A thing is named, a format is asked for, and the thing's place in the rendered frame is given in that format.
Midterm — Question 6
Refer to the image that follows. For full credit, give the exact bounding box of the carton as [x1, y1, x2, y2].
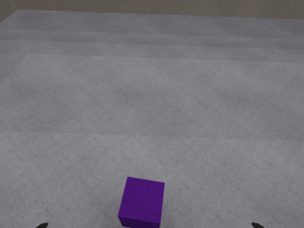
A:
[118, 177, 165, 228]

